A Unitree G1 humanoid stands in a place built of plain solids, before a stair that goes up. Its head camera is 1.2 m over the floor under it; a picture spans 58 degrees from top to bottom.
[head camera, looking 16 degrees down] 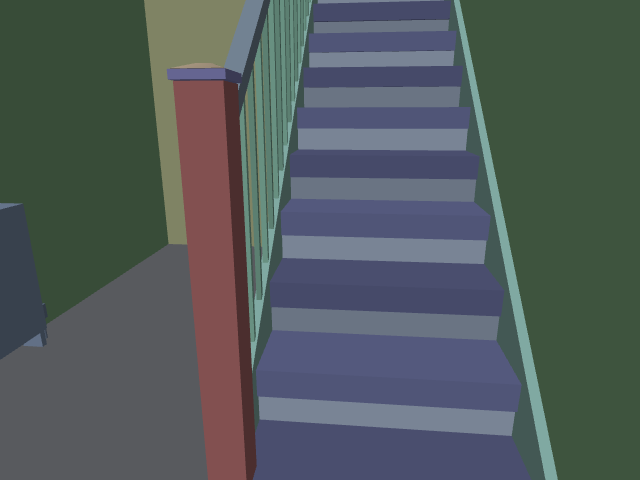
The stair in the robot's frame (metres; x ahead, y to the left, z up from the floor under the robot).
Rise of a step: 0.21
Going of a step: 0.25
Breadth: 0.83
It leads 5 degrees to the right of straight ahead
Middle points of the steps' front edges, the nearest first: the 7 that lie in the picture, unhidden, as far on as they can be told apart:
1.19 -0.21 0.41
1.44 -0.23 0.62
1.69 -0.25 0.82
1.94 -0.28 1.03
2.18 -0.30 1.24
2.43 -0.32 1.45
2.68 -0.35 1.66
